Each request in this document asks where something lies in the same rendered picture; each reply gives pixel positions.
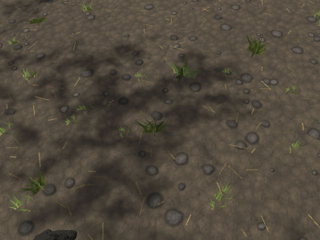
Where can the left robot hand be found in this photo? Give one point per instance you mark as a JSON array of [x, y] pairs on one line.
[[56, 235]]

